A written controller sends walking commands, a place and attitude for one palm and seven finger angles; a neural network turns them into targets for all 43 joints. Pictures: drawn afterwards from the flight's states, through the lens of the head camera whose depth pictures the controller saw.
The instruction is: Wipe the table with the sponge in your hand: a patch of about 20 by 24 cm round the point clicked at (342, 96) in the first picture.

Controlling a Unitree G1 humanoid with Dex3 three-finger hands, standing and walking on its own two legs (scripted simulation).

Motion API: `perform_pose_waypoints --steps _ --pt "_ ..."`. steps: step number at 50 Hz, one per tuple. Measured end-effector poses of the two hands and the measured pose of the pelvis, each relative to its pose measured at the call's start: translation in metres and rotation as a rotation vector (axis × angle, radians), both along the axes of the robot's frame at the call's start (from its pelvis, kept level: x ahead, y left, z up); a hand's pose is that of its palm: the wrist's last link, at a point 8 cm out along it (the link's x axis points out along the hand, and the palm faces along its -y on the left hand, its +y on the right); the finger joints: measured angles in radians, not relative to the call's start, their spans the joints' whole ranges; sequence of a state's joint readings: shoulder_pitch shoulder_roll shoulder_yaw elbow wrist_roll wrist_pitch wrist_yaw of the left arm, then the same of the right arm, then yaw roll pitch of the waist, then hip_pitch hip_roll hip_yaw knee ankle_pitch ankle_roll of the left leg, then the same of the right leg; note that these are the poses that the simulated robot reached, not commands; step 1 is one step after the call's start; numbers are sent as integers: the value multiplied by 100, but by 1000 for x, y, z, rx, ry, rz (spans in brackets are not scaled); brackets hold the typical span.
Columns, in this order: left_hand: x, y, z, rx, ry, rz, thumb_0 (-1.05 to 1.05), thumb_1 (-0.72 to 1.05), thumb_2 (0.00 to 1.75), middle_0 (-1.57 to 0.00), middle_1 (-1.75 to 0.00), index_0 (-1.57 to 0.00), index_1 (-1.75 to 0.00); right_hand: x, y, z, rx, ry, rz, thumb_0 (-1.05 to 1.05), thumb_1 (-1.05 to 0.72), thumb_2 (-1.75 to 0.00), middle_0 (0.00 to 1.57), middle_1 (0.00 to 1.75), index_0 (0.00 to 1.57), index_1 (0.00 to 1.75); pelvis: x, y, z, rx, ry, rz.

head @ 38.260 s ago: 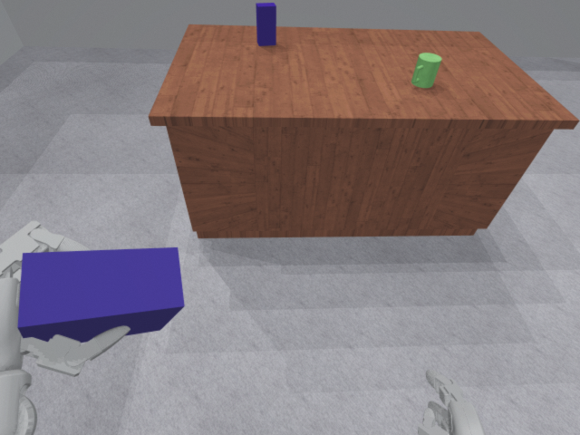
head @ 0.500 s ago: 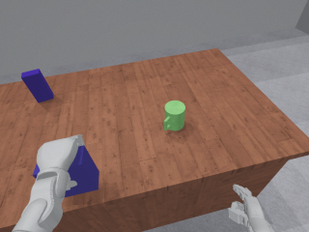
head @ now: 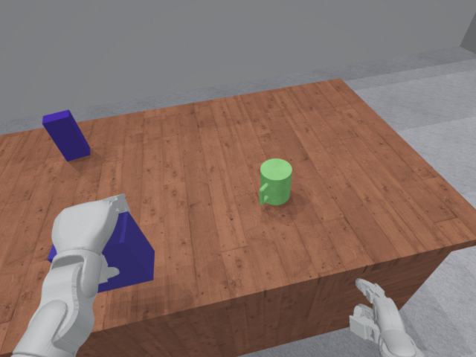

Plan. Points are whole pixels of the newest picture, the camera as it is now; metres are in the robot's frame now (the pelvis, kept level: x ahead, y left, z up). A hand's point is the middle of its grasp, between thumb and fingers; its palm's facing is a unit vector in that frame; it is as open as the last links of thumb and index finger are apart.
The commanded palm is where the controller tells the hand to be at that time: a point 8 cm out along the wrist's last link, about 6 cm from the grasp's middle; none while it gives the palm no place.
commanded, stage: lift the sponge slowly off the table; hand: left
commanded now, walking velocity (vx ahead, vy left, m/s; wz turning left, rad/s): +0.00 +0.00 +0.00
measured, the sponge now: (113, 261) +0.25 +0.28 +0.02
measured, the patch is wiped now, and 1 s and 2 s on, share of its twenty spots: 1.00 1.00 1.00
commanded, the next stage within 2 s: bring the sponge back beside the body in 0.38 s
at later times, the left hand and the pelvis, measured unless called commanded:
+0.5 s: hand (100, 234) +0.25 +0.27 +0.10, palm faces +0.03 -0.08 -1.00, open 10.2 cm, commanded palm +0.23 +0.27 +0.16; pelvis -0.01 +0.00 +0.00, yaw +0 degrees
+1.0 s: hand (90, 245) +0.23 +0.27 +0.11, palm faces +0.06 -0.09 -0.99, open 10.2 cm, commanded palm +0.20 +0.27 +0.17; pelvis +0.00 -0.01 +0.00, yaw +0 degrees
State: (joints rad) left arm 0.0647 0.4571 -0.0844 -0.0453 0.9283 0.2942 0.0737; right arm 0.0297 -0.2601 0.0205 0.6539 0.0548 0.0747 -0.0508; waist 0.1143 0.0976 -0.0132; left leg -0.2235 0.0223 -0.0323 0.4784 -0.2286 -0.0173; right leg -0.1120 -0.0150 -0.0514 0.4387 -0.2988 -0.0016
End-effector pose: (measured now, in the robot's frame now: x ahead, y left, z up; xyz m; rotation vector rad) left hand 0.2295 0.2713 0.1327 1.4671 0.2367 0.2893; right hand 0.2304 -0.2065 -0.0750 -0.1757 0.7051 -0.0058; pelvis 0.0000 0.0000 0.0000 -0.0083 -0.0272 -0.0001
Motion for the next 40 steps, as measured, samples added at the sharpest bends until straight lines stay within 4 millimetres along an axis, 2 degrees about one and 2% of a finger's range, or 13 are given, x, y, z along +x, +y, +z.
perform_pose_waypoints --steps 6,11,21,29,37,40 --pt "1 3 10 -5 -8 23 0 -51 106 -73 -133 -73 -134 6 10 6 19 -19 21 1 -90 -90 20 30 20 30 -1 1 1 2 -5 -1" --pt "-1 4 13 -9 5 30 0 -51 106 -73 -133 -73 -134 5 11 7 12 -16 30 1 -90 -90 20 30 19 30 -3 2 2 2 -12 2" --pt "0 -6 21 5 0 -10 0 -51 106 -73 -133 -73 -133 3 11 8 14 -26 42 1 -90 -90 20 30 20 30 -7 -1 3 3 -18 2" --pt "3 1 16 -2 34 28 0 -51 106 -73 -133 -73 -133 -1 4 7 8 -19 38 1 -90 -90 20 30 20 30 -9 -6 3 3 -17 3" --pt "-7 -11 22 -4 6 -26 0 -51 106 -73 -133 -73 -133 0 -4 5 4 -29 26 1 -90 -90 20 30 20 30 -5 -7 3 3 -19 1" --pt "-11 -9 22 2 2 -16 0 -51 106 -73 -133 -73 -133 1 -5 5 5 -25 27 1 -90 -90 20 30 20 30 -4 -7 2 4 -19 -2"
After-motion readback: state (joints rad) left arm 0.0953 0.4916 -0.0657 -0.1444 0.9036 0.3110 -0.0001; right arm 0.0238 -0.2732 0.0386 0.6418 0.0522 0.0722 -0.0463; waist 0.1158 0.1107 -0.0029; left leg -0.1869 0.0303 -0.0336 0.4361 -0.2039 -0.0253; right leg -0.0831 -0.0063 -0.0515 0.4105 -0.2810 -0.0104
